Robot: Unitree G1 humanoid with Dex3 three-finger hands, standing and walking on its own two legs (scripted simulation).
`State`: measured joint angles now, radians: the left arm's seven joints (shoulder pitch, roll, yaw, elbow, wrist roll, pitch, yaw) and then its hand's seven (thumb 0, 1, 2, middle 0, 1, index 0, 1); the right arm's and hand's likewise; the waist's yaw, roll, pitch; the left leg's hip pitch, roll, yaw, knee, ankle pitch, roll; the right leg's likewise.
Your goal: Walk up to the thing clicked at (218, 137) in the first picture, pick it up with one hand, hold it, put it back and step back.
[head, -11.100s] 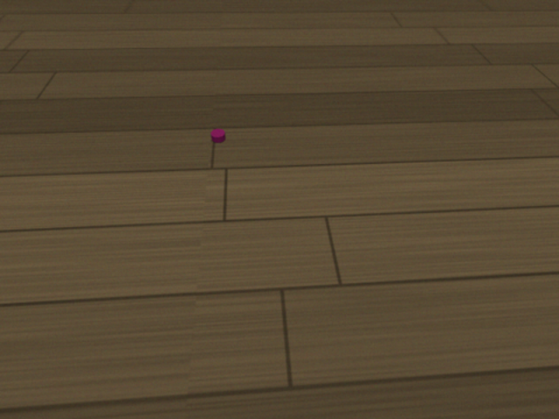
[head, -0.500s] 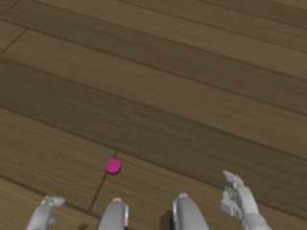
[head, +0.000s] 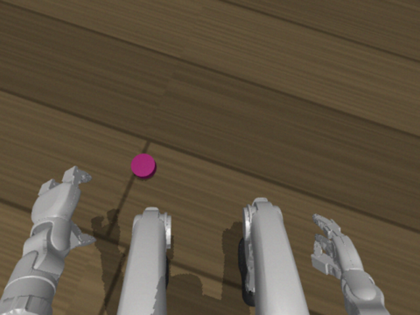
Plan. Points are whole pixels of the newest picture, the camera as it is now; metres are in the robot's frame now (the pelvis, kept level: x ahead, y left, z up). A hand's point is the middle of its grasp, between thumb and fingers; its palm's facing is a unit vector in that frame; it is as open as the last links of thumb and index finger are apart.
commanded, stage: rise first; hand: left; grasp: from above
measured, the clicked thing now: (144, 166) +0.48 +0.19 -0.46
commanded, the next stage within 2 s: approach in 1.54 s
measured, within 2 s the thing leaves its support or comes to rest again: neither
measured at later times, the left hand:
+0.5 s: hand (97, 186) +0.38 +0.27 -0.27, palm faces -0.48 -0.09 -0.87, open 14.1 cm
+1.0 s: hand (108, 173) +0.42 +0.26 -0.31, palm faces -0.47 +0.00 -0.88, open 14.0 cm
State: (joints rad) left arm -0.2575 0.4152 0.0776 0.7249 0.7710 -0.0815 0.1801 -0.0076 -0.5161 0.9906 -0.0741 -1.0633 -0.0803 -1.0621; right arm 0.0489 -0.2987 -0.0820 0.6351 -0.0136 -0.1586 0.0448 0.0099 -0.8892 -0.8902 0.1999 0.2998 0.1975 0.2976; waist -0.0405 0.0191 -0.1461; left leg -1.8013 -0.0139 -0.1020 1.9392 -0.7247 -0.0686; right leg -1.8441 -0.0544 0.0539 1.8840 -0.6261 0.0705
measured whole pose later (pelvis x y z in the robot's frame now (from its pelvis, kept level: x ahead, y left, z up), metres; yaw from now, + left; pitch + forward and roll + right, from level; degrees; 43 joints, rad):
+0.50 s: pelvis -0.03 +0.02 -0.11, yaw -2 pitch +32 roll -6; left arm -0.71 0.58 0.04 1.24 1.18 -0.25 0.35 -0.01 -0.53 1.04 -0.08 -1.02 -0.08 -1.03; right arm 0.15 -0.29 -0.04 0.75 -0.08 -0.06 0.10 0.01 -0.91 -0.90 0.20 0.30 0.20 0.30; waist -0.15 0.01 -0.11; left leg -2.15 -0.07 -0.14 2.27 -0.69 -0.05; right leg -2.14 -0.05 0.06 2.16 -0.59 0.06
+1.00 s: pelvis -0.02 +0.03 -0.13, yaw -4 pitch +35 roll -8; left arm -0.86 0.60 0.07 1.44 1.33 -0.22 0.48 0.00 -0.52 1.02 -0.08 -1.02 -0.09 -1.01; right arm 0.15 -0.26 -0.01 0.76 -0.16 -0.08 0.16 0.00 -0.91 -0.90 0.20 0.30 0.20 0.30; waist -0.22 0.03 -0.10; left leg -2.24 -0.07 -0.13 2.36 -0.73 -0.02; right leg -2.22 -0.04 0.08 2.22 -0.63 0.07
